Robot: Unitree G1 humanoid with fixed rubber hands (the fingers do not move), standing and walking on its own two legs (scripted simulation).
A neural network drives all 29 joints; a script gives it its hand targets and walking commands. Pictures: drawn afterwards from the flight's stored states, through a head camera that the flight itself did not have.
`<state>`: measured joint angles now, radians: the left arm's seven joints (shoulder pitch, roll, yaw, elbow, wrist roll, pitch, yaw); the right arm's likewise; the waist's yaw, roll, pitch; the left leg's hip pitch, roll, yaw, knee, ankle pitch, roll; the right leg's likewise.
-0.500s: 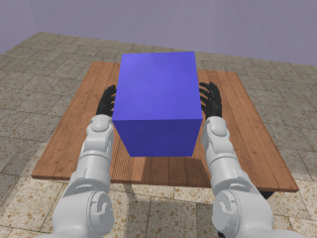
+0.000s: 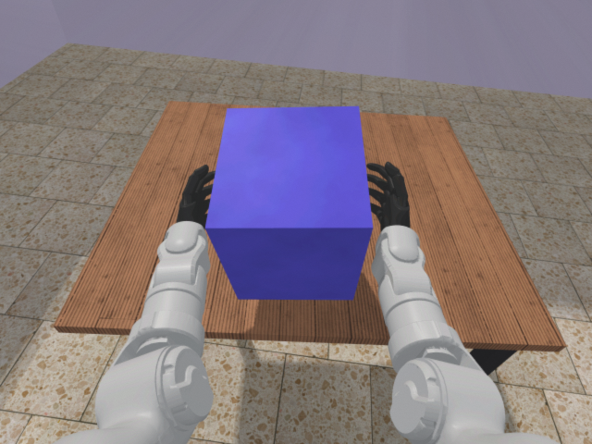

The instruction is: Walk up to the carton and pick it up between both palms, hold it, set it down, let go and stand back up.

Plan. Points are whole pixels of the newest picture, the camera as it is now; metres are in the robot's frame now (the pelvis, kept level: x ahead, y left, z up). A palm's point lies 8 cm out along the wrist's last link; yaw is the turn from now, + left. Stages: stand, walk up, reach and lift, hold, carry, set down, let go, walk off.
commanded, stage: set down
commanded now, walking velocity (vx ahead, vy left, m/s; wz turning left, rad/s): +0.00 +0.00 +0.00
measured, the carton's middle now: (293, 210) +0.44 -0.01 +0.08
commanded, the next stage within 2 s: none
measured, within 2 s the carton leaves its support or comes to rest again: rests again in 1.32 s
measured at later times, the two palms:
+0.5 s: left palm (202, 272) +0.37 +0.13 +0.02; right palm (389, 256) +0.36 -0.15 +0.06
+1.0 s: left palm (204, 284) +0.36 +0.13 -0.01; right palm (388, 273) +0.35 -0.15 +0.03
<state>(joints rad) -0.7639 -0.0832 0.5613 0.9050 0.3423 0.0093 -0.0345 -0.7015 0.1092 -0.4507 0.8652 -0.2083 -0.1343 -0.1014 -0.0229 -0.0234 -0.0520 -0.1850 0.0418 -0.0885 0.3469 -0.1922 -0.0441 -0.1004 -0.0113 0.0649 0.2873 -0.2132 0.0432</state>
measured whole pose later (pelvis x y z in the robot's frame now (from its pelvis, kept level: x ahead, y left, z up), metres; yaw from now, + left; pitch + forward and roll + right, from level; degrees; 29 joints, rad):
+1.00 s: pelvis -0.03 +0.00 +0.00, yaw -1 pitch +6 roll -1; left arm -0.74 -0.06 0.58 1.06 0.34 -0.16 0.00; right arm -0.66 0.16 -0.55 0.87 -0.34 -0.21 -0.08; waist -0.02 -0.07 0.05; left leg -0.32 0.06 -0.08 0.34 -0.13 -0.06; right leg -0.26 0.00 0.06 0.31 -0.16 0.04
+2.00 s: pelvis -0.06 +0.01 -0.01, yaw -1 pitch +9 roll -1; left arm -0.73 0.18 0.15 1.22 -0.06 -0.22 0.08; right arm -0.62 -0.05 -0.01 1.08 0.09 -0.18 -0.17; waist -0.02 -0.03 -0.13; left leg -0.48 0.05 -0.07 0.44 -0.12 -0.06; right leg -0.41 0.00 0.06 0.40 -0.15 0.04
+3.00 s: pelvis -0.06 +0.01 +0.00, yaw -1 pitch -4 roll -1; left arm 0.10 0.19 0.04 0.19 -0.12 0.22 0.07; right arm 0.11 -0.05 0.02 0.28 0.12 0.00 -0.14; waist -0.02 -0.05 0.01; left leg -0.19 0.05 -0.07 0.41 -0.15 -0.06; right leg -0.13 -0.01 0.06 0.38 -0.18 0.04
